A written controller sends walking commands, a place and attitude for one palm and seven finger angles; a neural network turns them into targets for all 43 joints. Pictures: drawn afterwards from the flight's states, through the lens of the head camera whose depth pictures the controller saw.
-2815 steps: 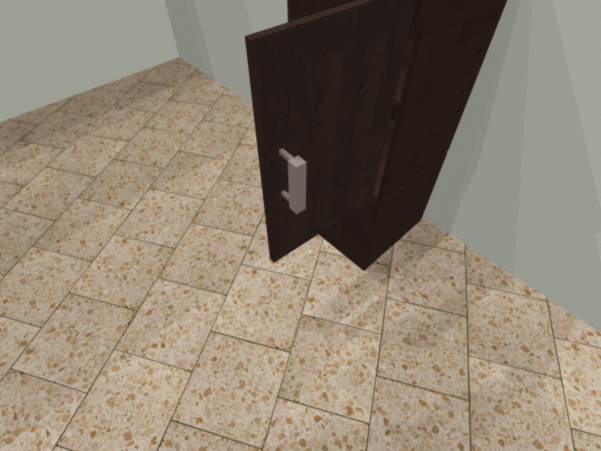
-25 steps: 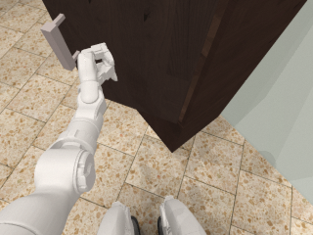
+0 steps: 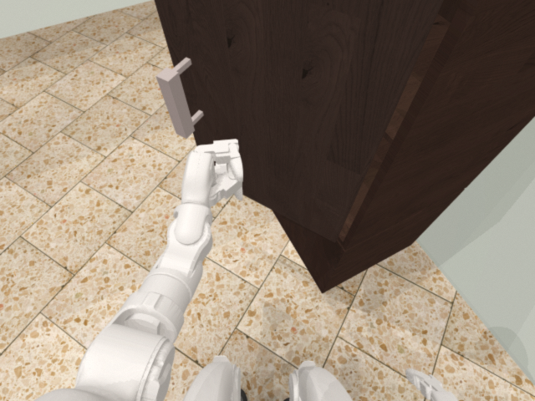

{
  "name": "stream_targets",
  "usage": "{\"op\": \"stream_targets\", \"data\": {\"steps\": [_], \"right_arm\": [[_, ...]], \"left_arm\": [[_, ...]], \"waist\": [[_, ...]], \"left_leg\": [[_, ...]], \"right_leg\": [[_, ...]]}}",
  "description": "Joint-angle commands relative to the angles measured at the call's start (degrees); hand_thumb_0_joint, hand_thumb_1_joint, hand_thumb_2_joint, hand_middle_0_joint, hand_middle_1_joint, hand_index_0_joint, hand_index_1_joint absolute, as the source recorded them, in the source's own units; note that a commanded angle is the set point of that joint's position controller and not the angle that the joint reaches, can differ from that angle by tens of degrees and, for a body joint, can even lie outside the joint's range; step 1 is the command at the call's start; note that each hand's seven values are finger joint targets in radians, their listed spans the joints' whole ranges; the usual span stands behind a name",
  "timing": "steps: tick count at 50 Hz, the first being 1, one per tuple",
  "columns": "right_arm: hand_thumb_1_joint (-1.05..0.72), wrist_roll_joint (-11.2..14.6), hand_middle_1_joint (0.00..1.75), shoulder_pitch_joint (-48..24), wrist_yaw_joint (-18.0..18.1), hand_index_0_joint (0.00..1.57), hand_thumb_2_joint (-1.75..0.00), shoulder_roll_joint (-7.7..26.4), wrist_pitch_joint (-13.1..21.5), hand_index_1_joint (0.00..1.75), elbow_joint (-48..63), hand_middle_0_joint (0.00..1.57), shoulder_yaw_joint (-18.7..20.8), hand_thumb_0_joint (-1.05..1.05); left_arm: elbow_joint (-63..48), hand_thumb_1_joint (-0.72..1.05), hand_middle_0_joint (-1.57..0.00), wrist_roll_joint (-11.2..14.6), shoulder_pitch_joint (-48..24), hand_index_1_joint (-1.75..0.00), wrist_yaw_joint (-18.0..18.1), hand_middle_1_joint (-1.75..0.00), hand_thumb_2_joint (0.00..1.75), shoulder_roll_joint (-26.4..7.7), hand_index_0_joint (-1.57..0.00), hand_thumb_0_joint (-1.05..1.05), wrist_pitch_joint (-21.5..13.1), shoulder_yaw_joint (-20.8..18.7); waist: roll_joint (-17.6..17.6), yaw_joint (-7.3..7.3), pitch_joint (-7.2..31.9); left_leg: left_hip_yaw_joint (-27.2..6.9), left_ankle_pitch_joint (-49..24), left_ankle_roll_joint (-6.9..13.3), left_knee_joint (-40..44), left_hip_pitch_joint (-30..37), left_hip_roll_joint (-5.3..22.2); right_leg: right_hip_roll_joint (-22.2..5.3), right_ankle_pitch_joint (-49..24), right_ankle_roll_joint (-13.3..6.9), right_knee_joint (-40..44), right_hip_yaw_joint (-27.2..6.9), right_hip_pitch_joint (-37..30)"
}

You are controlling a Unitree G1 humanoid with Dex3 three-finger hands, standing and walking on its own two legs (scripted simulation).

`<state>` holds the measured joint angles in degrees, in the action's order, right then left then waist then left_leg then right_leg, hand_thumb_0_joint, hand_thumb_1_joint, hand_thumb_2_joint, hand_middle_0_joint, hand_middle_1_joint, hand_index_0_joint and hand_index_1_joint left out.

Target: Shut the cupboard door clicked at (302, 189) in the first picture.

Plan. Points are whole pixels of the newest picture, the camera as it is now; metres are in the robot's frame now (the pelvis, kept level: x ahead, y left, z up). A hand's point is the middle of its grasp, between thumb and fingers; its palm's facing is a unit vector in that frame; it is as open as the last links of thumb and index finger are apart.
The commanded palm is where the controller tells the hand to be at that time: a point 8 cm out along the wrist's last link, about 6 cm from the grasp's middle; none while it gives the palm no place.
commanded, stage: draw the hand back to the body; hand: left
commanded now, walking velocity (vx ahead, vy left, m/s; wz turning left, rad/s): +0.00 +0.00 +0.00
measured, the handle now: (185, 98) +0.62 +0.14 +0.05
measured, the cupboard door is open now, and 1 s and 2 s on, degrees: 31 31 31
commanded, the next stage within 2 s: step back with the hand held close in 1.62 s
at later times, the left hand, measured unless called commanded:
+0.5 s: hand (155, 207) +0.34 +0.13 +0.13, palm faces -0.09 -1.00 -0.01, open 3.1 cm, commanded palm +0.31 +0.18 +0.14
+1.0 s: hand out of the picture +0.25 +0.26 +0.21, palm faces +0.21 -0.94 -0.28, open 4.3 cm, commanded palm +0.21 +0.31 +0.23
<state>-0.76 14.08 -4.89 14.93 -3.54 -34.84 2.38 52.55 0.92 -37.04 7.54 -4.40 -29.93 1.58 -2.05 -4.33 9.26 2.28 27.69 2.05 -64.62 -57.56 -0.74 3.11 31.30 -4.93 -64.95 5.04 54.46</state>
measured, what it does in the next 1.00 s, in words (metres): rises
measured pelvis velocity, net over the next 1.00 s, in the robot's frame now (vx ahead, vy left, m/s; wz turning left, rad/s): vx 0.02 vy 0.06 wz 0.00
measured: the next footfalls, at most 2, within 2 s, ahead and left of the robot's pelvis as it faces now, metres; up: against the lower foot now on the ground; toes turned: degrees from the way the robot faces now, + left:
none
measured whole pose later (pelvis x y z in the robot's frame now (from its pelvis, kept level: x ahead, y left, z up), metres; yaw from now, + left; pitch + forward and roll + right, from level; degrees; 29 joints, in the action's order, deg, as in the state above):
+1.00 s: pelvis +0.02 +0.06 +0.09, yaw +0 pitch -2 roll -2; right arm 2.2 10.2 3.0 11.7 -1.9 -29.9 -4.5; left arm -16.0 4.6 19.0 4.4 -17.4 -0.4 -4.9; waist -4.3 2.7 0.5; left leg 2.9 14.1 5.9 -26.2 -9.9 -4.4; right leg 1.1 15.3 -0.1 -23.4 1.8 5.7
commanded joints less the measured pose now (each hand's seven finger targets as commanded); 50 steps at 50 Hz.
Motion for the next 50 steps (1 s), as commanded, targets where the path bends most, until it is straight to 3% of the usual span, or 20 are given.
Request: {"op": "stream_targets", "data": {"steps": [1,2,4,6,8,10,12,14,18,23,25,27,28,29,30,34,39,42,46,50], "right_arm": [[-0.90,0.36,0.30,8.49,1.15,0.20,-0.90,6.74,0.52,0.30,3.22,0.20,1.70,0.00],[-0.90,0.13,0.30,8.07,1.24,0.20,-0.90,6.58,0.82,0.30,3.40,0.20,1.45,0.00],[-0.90,0.04,0.30,7.26,1.14,0.20,-0.90,6.58,1.34,0.30,5.33,0.20,1.37,0.00],[-0.90,0.05,0.30,7.05,1.07,0.20,-0.90,6.27,1.54,0.30,6.72,0.20,1.29,0.00],[-0.90,0.31,0.30,7.02,0.68,0.20,-0.90,5.73,1.45,0.30,7.66,0.20,1.10,0.00],[-0.90,0.87,0.30,7.02,0.62,0.20,-0.90,5.83,1.01,0.30,8.95,0.20,1.06,0.00],[-0.90,2.07,0.30,6.04,1.15,0.20,-0.90,5.82,0.21,0.30,10.06,0.20,0.84,0.00],[-0.90,3.20,0.30,4.84,2.31,0.20,-0.90,6.31,-0.10,0.30,10.92,0.20,0.60,0.00],[-0.90,4.18,0.30,1.40,4.46,0.20,-0.90,6.22,1.77,0.30,11.60,0.20,-0.15,0.00],[-0.90,4.36,0.30,-0.74,4.81,0.20,-0.90,5.80,4.40,0.30,11.61,0.20,-0.81,0.00],[-0.90,4.50,0.30,-1.49,4.64,0.20,-0.90,6.06,4.68,0.30,12.28,0.20,-1.01,0.00],[-0.90,4.67,0.30,-2.90,4.55,0.20,-0.90,5.93,4.67,0.30,13.22,0.20,-1.31,0.00],[-0.90,4.86,0.30,-5.85,5.88,0.20,-0.90,4.49,2.99,0.30,14.70,0.20,-1.06,0.00],[-0.90,4.83,0.30,-6.36,7.00,0.20,-0.90,4.38,2.35,0.30,15.45,0.20,-1.14,0.00],[-0.90,4.67,0.30,-6.51,7.71,0.20,-0.90,4.33,2.22,0.30,15.90,0.20,-1.27,0.00],[-0.90,4.54,0.30,-8.72,9.33,0.20,-0.90,3.67,1.71,0.30,15.30,0.20,-2.61,0.00],[-0.90,3.99,0.30,-9.27,9.59,0.20,-0.90,3.72,2.84,0.30,14.60,0.20,-3.54,0.00],[-0.90,3.53,0.30,-9.26,9.13,0.20,-0.90,3.92,3.78,0.30,14.23,0.20,-3.70,0.00],[-0.90,2.87,0.30,-9.59,8.56,0.20,-0.90,4.19,4.44,0.30,13.70,0.20,-3.51,0.00],[-0.90,2.38,0.30,-9.54,7.98,0.20,-0.90,4.65,5.03,0.30,12.84,0.20,-2.98,0.00]], "left_arm": [[-6.47,0.90,-1.30,2.47,-24.08,-1.50,0.63,-1.50,0.90,-1.42,-1.30,0.00,0.35,-2.60],[-8.12,0.90,-1.30,3.42,-26.09,-1.50,0.88,-1.50,0.90,-1.83,-1.30,0.00,-0.23,-3.63],[-15.78,0.90,-1.30,3.97,-21.02,-1.50,1.29,-1.50,0.90,-7.34,-1.30,0.00,-2.39,-8.85],[-21.85,0.90,-1.30,3.27,-15.27,-1.50,1.35,-1.50,0.90,-10.20,-1.30,0.00,-4.17,-10.43],[-25.73,0.90,-1.30,1.69,-9.57,-1.50,0.60,-1.50,0.90,-9.89,-1.30,0.00,-4.16,-8.26],[-27.27,0.90,-1.30,0.90,-2.67,-1.50,-0.75,-1.50,0.90,-9.56,-1.30,0.00,-2.07,-6.68],[-28.29,0.90,-1.30,2.34,2.23,-1.50,-2.91,-1.50,0.90,-7.61,-1.30,0.00,1.97,-4.12],[-30.78,0.90,-1.30,5.68,3.76,-1.50,-5.22,-1.50,0.90,-7.23,-1.30,0.00,6.02,-3.88],[-41.81,0.90,-1.30,10.35,4.46,-1.50,-8.13,-1.50,0.90,-7.23,-1.30,0.00,7.81,-2.67],[-50.30,0.90,-1.27,8.93,14.70,-1.47,-9.36,-1.47,0.90,-9.34,-1.27,0.00,6.40,-1.22],[-51.48,0.90,-1.22,8.44,20.01,-1.41,-9.62,-1.41,0.90,-10.63,-1.22,0.00,8.30,-2.04],[-53.49,0.90,-1.16,8.89,23.90,-1.35,-9.78,-1.35,0.90,-12.59,-1.16,0.00,11.00,-4.33],[-58.35,0.90,-1.13,5.28,24.10,-1.32,-7.85,-1.32,0.90,-14.15,-1.13,0.00,13.23,-0.56],[-60.98,0.90,-1.11,5.21,25.01,-1.29,-6.55,-1.29,0.90,-14.99,-1.11,0.00,14.99,-2.05],[-62.68,0.90,-1.08,5.40,27.37,-1.26,-5.95,-1.26,0.90,-16.33,-1.08,0.00,16.40,-3.64],[-66.94,0.90,-0.97,4.54,29.98,-1.14,-3.99,-1.14,0.90,-17.28,-0.97,0.00,20.42,-4.76],[-73.29,0.90,-0.83,3.80,34.91,-0.99,-2.98,-0.99,0.90,-16.47,-0.83,0.00,23.94,-4.78],[-76.63,0.90,-0.75,3.69,40.62,-0.90,-2.64,-0.90,0.90,-16.73,-0.75,0.00,25.21,-5.96],[-80.14,0.90,-0.64,3.72,47.39,-0.78,-2.29,-0.78,0.90,-19.27,-0.64,0.00,26.19,-10.59],[-84.40,0.90,-0.53,3.43,50.88,-0.66,-1.69,-0.66,0.90,-24.01,-0.53,0.00,26.23,-17.42]], "waist": [[6.37,-4.48,20.19],[5.28,-4.23,21.88],[2.94,-0.01,29.59],[1.80,2.03,34.20],[2.67,2.51,31.66],[6.09,2.63,28.47],[9.72,1.63,21.82],[12.95,0.90,16.47],[8.31,1.17,12.50],[-0.53,2.12,9.62],[-2.98,3.11,8.65],[-2.08,4.02,7.78],[1.50,4.68,8.88],[2.36,4.05,7.72],[3.66,4.52,7.33],[1.76,4.56,1.56],[-3.57,4.59,0.02],[-3.43,5.03,-1.04],[-0.17,5.88,-1.83],[-2.12,6.84,-1.19]], "left_leg": [[-3.24,-12.30,0.40,3.79,12.27,-0.50],[-3.26,-12.80,0.40,3.63,12.65,-0.57],[-3.08,-16.82,0.04,4.90,16.02,-0.63],[-2.91,-21.60,-0.04,6.34,19.87,-0.38],[-2.33,-21.92,0.18,7.81,20.62,-0.23],[-2.19,-21.15,0.53,9.86,20.52,-0.07],[-1.43,-16.88,0.75,12.53,19.72,0.09],[-1.42,-13.32,0.88,14.73,19.90,0.08],[-1.99,-12.85,1.07,18.65,27.33,0.29],[-4.09,-15.34,0.64,22.31,35.12,1.25],[-4.64,-15.96,0.29,23.67,36.91,1.51],[-4.74,-15.29,0.06,25.24,36.88,1.61],[-5.66,-14.40,-0.11,28.71,38.61,1.70],[-4.92,-14.94,0.22,29.66,39.34,1.87],[-4.59,-15.54,0.39,30.09,38.97,1.77],[-5.74,-16.79,0.28,34.86,43.75,2.61],[-8.53,-21.07,-1.16,39.98,51.95,4.07],[-10.07,-24.23,-2.40,42.64,54.57,5.12],[-8.79,-29.84,-2.86,43.67,54.56,4.88],[-9.46,-33.59,-3.95,44.33,55.20,5.19]], "right_leg": [[-2.87,-24.49,7.07,13.11,-10.39,-12.33],[-2.84,-25.12,6.70,12.41,-10.04,-12.77],[-2.56,-30.20,6.04,11.07,-9.89,-18.50],[-2.15,-36.09,5.75,10.18,-9.21,-22.41],[-2.01,-37.67,6.25,11.25,-9.33,-24.29],[-1.97,-38.32,7.05,13.14,-9.53,-26.73],[-2.41,-35.30,8.43,17.70,-10.55,-27.89],[-3.16,-29.46,9.29,22.67,-12.18,-29.10],[-2.59,-21.93,6.65,26.37,-9.49,-28.24],[-1.25,-21.15,3.94,24.83,-5.23,-24.62],[-1.14,-20.48,3.48,24.70,-4.39,-24.44],[-1.17,-19.90,3.32,25.44,-4.13,-26.27],[-2.57,-19.27,3.16,29.81,-7.40,-30.84],[-2.85,-20.01,3.47,31.64,-7.74,-32.85],[-3.07,-20.77,3.76,32.59,-7.94,-34.67],[-2.86,-21.41,3.27,35.85,-6.55,-36.49],[-2.52,-23.10,2.89,39.35,-5.08,-39.27],[-2.45,-24.05,3.03,41.11,-4.51,-41.39],[-2.61,-27.18,3.02,43.02,-4.33,-45.58],[-2.48,-27.99,3.08,43.89,-4.18,-48.04]]}}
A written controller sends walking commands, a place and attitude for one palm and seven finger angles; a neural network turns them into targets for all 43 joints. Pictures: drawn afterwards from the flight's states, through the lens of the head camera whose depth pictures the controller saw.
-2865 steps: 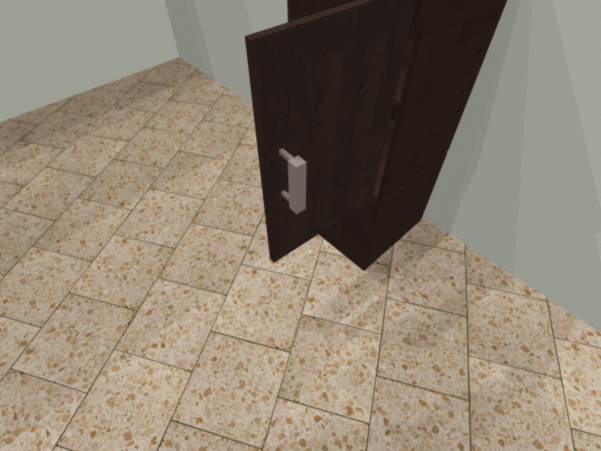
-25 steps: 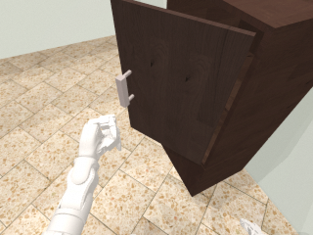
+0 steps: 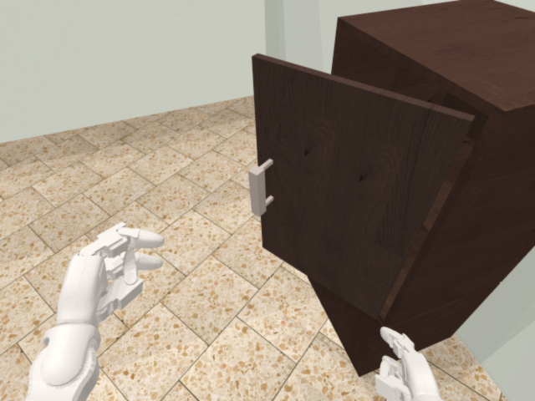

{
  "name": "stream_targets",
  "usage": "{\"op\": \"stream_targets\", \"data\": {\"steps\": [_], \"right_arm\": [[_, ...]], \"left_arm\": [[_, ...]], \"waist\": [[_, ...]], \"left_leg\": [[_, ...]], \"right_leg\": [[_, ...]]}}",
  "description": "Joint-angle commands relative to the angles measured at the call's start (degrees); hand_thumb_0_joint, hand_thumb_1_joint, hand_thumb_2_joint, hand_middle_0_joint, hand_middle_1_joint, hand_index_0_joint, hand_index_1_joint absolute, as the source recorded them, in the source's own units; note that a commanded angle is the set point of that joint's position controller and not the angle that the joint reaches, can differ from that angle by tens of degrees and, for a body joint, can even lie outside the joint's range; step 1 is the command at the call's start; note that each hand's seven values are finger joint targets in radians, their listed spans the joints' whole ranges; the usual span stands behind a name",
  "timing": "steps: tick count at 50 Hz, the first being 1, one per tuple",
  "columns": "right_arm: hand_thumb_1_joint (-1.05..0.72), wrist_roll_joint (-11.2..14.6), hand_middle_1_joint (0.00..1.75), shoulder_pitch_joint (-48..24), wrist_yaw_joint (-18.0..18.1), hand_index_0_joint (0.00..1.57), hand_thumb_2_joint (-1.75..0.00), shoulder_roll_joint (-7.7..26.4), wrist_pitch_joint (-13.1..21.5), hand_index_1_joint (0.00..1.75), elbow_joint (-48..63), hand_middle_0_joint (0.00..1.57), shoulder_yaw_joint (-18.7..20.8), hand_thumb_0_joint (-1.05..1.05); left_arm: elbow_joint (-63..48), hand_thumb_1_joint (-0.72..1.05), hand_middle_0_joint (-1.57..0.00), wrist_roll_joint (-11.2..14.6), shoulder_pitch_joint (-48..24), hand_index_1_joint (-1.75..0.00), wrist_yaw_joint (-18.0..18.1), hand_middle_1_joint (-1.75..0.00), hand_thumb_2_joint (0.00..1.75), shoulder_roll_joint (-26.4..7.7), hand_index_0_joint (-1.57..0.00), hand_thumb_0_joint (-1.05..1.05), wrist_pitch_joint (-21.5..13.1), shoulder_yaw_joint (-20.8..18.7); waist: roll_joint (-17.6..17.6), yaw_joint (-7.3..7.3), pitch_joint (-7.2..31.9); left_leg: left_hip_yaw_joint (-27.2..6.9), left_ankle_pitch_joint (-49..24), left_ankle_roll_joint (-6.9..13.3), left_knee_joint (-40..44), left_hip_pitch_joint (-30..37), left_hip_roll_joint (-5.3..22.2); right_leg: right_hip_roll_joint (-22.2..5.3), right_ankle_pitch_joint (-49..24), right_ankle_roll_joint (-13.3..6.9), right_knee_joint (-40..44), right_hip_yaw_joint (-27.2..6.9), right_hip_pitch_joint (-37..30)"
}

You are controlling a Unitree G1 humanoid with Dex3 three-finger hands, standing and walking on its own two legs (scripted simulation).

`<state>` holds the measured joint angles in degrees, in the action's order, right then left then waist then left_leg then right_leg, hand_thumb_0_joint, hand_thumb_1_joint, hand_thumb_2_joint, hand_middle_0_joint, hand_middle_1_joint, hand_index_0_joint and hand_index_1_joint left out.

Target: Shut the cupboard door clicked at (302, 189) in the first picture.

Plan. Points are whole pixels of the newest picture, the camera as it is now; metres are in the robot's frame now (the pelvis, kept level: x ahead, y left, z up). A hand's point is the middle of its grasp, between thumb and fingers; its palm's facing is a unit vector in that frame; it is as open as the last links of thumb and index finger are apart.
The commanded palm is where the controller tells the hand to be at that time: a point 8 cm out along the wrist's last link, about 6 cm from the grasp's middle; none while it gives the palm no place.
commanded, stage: draw the hand back to the body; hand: left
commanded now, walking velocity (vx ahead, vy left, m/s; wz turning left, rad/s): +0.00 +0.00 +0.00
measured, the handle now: (263, 187) +0.59 +0.08 -0.05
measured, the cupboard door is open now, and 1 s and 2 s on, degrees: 31 31 31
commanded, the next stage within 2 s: step back with the hand held close in 0.62 s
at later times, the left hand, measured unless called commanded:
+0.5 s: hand (72, 307) +0.17 +0.24 +0.15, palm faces +0.43 -0.82 -0.38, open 7.3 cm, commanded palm +0.12 +0.28 +0.18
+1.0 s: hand (105, 278) +0.21 +0.22 +0.15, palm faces +0.34 -0.81 -0.47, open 7.4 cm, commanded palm +0.15 +0.27 +0.18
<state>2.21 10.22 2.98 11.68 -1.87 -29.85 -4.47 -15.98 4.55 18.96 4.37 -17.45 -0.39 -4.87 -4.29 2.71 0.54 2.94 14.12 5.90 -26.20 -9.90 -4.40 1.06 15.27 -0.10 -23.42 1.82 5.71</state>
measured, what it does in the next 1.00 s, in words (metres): stands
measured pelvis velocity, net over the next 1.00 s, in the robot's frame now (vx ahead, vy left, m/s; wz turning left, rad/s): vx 0.00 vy -0.03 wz -0.04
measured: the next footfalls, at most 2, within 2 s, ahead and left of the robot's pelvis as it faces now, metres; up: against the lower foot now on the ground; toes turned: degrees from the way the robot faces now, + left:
right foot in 1.56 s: -0.15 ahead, -0.12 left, +0.00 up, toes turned +2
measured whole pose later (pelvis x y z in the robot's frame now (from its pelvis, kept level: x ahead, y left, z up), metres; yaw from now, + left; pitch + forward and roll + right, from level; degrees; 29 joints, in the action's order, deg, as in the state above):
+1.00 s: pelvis +0.00 -0.03 +0.00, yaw -2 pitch +1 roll -1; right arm 1.8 9.5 4.1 15.0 -1.1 -33.5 1.0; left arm -23.3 4.1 29.5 5.9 -22.0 -8.2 -20.7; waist -3.9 1.3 0.0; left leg 4.0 15.1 4.0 -28.8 -15.2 -1.8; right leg 3.5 15.8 -2.0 -26.3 0.7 11.7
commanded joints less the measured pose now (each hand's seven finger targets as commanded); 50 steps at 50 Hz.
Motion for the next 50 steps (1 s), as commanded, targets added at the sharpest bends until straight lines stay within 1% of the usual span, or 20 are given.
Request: {"op": "stream_targets", "data": {"steps": [1,4,7,12,14,17,20,24,25,29,32,36,37,38,39,40,42,44,47,50], "right_arm": [[-0.90,-0.47,0.30,-5.94,0.00,0.20,-0.90,7.50,3.54,0.30,7.88,0.20,3.88,0.00],[-0.90,-0.42,0.30,-5.99,-0.28,0.20,-0.90,7.50,4.60,0.30,7.18,0.20,4.26,0.00],[-0.90,-0.36,0.30,-6.18,-0.48,0.20,-0.90,7.85,5.51,0.30,6.49,0.20,4.55,0.00],[-0.90,0.13,0.30,-6.47,-0.26,0.20,-0.90,8.22,6.74,0.30,5.79,0.20,5.49,0.00],[-0.90,0.08,0.30,-6.39,-0.34,0.20,-0.90,8.47,7.09,0.30,5.11,0.20,5.58,0.00],[-0.90,0.06,0.30,-6.27,-0.24,0.20,-0.90,9.18,7.56,0.30,4.65,0.20,5.88,0.00],[-0.90,-0.21,0.30,-6.31,0.23,0.20,-0.90,9.40,8.40,0.30,4.29,0.20,6.06,0.00],[-0.90,-0.29,0.30,-6.97,0.64,0.20,-0.90,8.33,9.58,0.30,4.42,0.20,5.72,0.00],[-0.90,-0.41,0.30,-6.97,0.72,0.20,-0.90,8.56,9.88,0.30,3.98,0.20,5.60,0.00],[-0.90,-0.34,0.30,-7.10,0.76,0.20,-0.90,7.70,10.32,0.30,3.67,0.20,5.26,0.00],[-0.90,-0.32,0.30,-6.92,0.66,0.20,-0.90,7.72,9.93,0.30,3.49,0.20,5.49,0.00],[-0.90,-0.19,0.30,-6.71,0.36,0.20,-0.90,7.96,9.19,0.30,3.80,0.20,5.94,0.00],[-0.90,-0.27,0.30,-6.59,0.34,0.20,-0.90,8.02,9.13,0.30,3.79,0.20,6.02,0.00],[-0.90,-0.37,0.30,-6.63,0.68,0.20,-0.90,9.63,8.04,0.30,5.60,0.20,6.66,0.00],[-0.90,-0.89,0.30,-6.11,0.91,0.20,-0.90,8.85,7.34,0.30,3.95,0.20,6.61,0.00],[-0.90,-1.06,0.30,-6.61,0.79,0.20,-0.90,8.75,6.83,0.30,4.07,0.20,6.62,0.00],[-0.90,-0.72,0.30,-6.16,0.68,0.20,-0.90,8.42,5.83,0.30,4.19,0.20,6.80,0.00],[-0.90,-0.55,0.30,-5.94,0.90,0.20,-0.90,8.76,5.16,0.30,4.66,0.20,7.17,0.00],[-0.90,-0.44,0.30,-6.41,1.54,0.20,-0.90,8.82,3.93,0.30,6.01,0.20,7.45,0.00],[-0.90,-0.44,0.30,-6.37,1.96,0.20,-0.90,9.14,2.46,0.30,7.15,0.20,7.62,0.00]], "left_arm": [[-17.20,0.90,-0.50,-0.12,-4.68,-0.63,1.54,-0.63,0.90,-10.66,-0.50,0.00,-3.49,-11.38],[-20.40,0.90,-0.42,-0.11,-2.67,-0.54,1.93,-0.54,0.90,-12.29,-0.42,0.00,-4.14,-14.54],[-21.07,0.90,-0.34,0.20,0.02,-0.45,2.21,-0.45,0.90,-13.69,-0.34,0.00,-4.65,-17.56],[-20.61,0.90,-0.20,0.87,4.28,-0.30,2.64,-0.30,0.90,-17.07,-0.20,0.00,-5.93,-24.24],[-17.22,0.90,-0.20,0.68,4.54,-0.30,2.21,-0.30,0.90,-12.55,-0.20,0.00,-5.96,-20.20],[-15.28,0.90,-0.20,0.35,2.32,-0.30,2.27,-0.30,0.90,-11.00,-0.20,0.00,-6.07,-18.08],[-16.78,0.90,-0.20,0.04,0.91,-0.30,2.78,-0.30,0.90,-13.72,-0.20,0.00,-6.93,-19.85],[-21.52,0.90,-0.20,-0.07,0.11,-0.30,3.33,-0.30,0.90,-15.57,-0.20,0.00,-7.98,-21.09],[-21.63,0.90,-0.20,-0.10,0.31,-0.30,3.53,-0.30,0.90,-17.11,-0.20,0.00,-8.04,-22.37],[-20.19,0.90,-0.20,0.14,2.02,-0.30,3.49,-0.30,0.90,-15.55,-0.20,0.00,-8.09,-22.01],[-16.51,0.90,-0.20,0.73,4.30,-0.30,2.86,-0.30,0.90,-14.37,-0.20,0.00,-7.79,-21.81],[-14.03,0.90,-0.20,1.19,5.71,-0.30,1.99,-0.30,0.90,-13.08,-0.20,0.00,-7.58,-20.97],[-14.67,0.90,-0.20,1.17,5.26,-0.30,1.94,-0.30,0.90,-13.22,-0.20,0.00,-7.78,-21.00],[-18.95,0.90,-0.20,0.17,-1.58,-0.30,2.75,-0.30,0.90,-20.16,-0.20,0.00,-10.40,-28.00],[-14.57,0.90,-0.20,0.06,3.43,-0.30,2.50,-0.30,0.90,-16.03,-0.20,0.00,-11.15,-24.94],[-15.10,0.90,-0.20,-0.01,3.93,-0.30,2.56,-0.30,0.90,-16.58,-0.20,0.00,-11.46,-25.27],[-15.02,0.90,-0.20,-0.42,5.23,-0.30,2.40,-0.30,0.90,-15.00,-0.20,0.00,-11.88,-23.15],[-17.38,0.90,-0.20,-0.54,5.54,-0.30,2.70,-0.30,0.90,-15.46,-0.20,0.00,-12.24,-23.03],[-20.94,0.90,-0.20,-0.40,7.77,-0.30,3.39,-0.30,0.90,-17.91,-0.20,0.00,-12.33,-25.52],[-22.71,0.90,-0.20,-0.06,10.62,-0.30,3.84,-0.30,0.90,-20.53,-0.20,0.00,-11.71,-28.44]], "waist": [[-0.34,-0.26,7.36],[-2.01,-0.07,7.75],[-2.47,0.24,5.65],[-0.15,0.95,3.79],[1.26,0.02,0.10],[2.18,-0.60,-2.19],[2.12,0.02,0.22],[-1.12,0.69,4.16],[-2.14,0.96,3.94],[-3.41,0.82,0.35],[1.04,0.82,-0.93],[3.15,0.57,-0.83],[3.59,0.54,0.13],[2.54,-1.14,-0.94],[5.09,-1.63,0.91],[5.80,-1.35,1.18],[6.24,-1.78,4.66],[3.86,-2.03,7.76],[3.28,-1.92,12.70],[3.89,-1.78,14.35]], "left_leg": [[-10.03,-19.88,-7.87,5.99,7.38,8.82],[-10.57,-19.60,-8.09,6.22,8.02,9.11],[-10.99,-16.20,-8.06,7.10,6.06,9.08],[-9.78,-8.89,-7.35,7.98,3.35,8.57],[-9.93,-4.25,-6.95,8.88,2.40,8.43],[-9.68,1.38,-5.97,9.60,1.05,7.99],[-8.78,2.67,-4.93,9.30,1.02,7.19],[-7.39,-0.75,-4.51,7.77,2.70,6.33],[-7.44,-0.74,-4.69,7.77,1.92,6.29],[-6.32,-3.60,-4.91,7.22,1.79,5.85],[-5.13,-6.11,-4.47,6.40,2.01,5.83],[-3.92,-6.56,-3.91,5.73,2.79,5.81],[-3.87,-7.11,-3.79,5.49,3.02,5.68],[-5.48,-3.04,-2.30,1.75,0.52,6.40],[-5.87,-3.43,-2.16,-0.59,1.05,6.26],[-5.69,-4.57,-2.28,-1.67,0.80,6.06],[-4.71,-6.29,-2.53,-3.04,0.31,6.50],[-4.35,-10.45,-2.69,-2.54,0.87,7.14],[-4.04,-21.89,-2.47,-3.02,1.81,8.28],[-4.61,-28.69,-2.49,-3.87,1.62,9.16]], "right_leg": [[-0.57,-11.75,-1.73,2.28,-0.88,0.43],[-0.49,-11.31,-1.52,2.54,-0.84,0.40],[-0.47,-10.17,-1.60,2.86,-0.89,0.14],[-0.26,-7.93,-1.65,3.46,-1.18,-0.12],[-0.42,-5.91,-1.37,3.79,-1.19,2.50],[-0.75,-3.42,-1.15,4.20,-1.61,3.84],[-0.90,-2.47,-1.28,4.65,-2.09,2.16],[-1.03,-3.36,-1.56,4.53,-2.44,0.53],[-1.02,-3.22,-1.71,4.95,-2.74,-0.02],[-0.96,-4.07,-2.00,5.56,-2.63,1.54],[-1.10,-4.85,-1.70,6.39,-2.87,2.49],[-1.56,-4.81,-1.24,6.99,-3.42,3.29],[-1.59,-5.50,-1.19,6.76,-3.38,2.88],[-5.15,-6.76,-0.20,9.87,-11.25,7.81],[-7.10,-8.01,-0.55,9.73,-12.23,8.50],[-8.00,-12.39,-0.24,9.39,-12.80,8.49],[-9.36,-17.51,-0.22,6.37,-12.34,7.16],[-9.23,-24.31,-0.07,2.59,-11.01,5.15],[-7.81,-37.39,1.63,-3.25,-8.80,1.60],[-6.68,-40.82,1.92,-6.21,-7.92,1.36]]}}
